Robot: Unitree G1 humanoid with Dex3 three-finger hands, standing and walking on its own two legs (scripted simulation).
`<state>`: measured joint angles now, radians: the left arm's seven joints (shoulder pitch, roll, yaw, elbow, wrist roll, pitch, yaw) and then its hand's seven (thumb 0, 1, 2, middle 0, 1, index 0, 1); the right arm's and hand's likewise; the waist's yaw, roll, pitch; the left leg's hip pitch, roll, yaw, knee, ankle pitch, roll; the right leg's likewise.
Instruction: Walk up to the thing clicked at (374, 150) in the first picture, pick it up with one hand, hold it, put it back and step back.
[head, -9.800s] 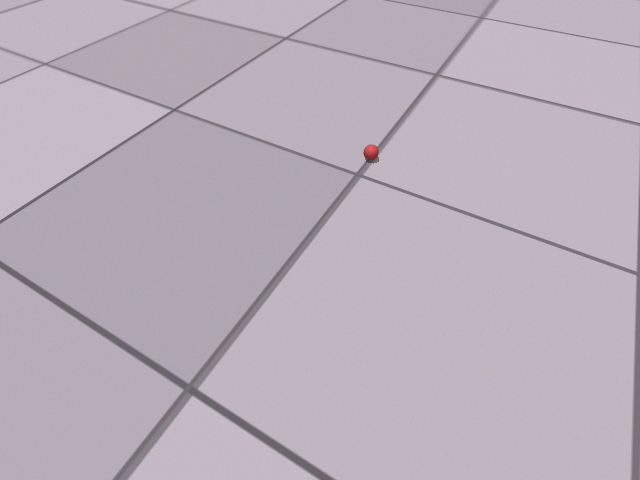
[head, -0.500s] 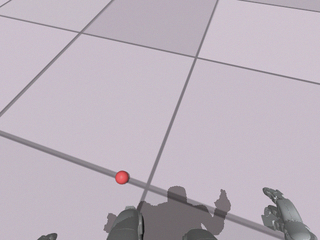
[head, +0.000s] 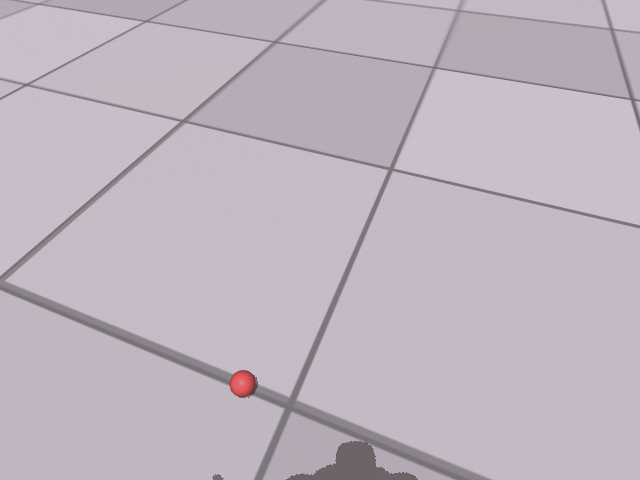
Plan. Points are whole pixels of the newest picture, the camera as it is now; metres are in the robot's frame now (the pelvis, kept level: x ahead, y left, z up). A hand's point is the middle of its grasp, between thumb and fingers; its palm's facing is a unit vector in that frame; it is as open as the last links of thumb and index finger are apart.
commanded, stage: walk up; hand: left
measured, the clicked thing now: (242, 383) +0.53 +0.24 -0.72
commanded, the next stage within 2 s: stand in 0.92 s
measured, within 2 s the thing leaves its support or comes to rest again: neither
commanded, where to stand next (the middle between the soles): +0.15 +0.02 m, yaw +0 degrees
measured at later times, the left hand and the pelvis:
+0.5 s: hand out of the picture +0.11 +0.27 -0.13, palm faces +0.02 -0.94 -0.35, open 7.4 cm; pelvis +0.03 +0.01 +0.02, yaw +2 degrees
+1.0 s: hand out of the picture +0.12 +0.27 -0.13, palm faces -0.01 -0.94 -0.35, open 7.4 cm; pelvis +0.04 +0.02 +0.02, yaw +1 degrees
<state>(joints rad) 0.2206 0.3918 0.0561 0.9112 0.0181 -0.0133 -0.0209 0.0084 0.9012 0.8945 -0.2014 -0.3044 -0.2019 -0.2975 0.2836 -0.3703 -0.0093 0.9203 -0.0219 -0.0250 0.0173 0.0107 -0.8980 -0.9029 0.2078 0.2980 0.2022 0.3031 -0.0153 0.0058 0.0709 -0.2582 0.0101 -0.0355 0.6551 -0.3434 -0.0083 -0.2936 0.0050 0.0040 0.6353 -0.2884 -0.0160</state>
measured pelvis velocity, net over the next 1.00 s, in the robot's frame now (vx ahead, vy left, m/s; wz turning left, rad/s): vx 0.04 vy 0.02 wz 0.01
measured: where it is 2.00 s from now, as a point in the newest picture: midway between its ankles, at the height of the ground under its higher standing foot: outside the picture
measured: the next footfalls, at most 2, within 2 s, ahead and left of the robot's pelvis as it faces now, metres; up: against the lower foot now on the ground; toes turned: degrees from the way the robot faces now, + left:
none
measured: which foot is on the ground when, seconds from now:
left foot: down 0.00-1.00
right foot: down 0.00-1.00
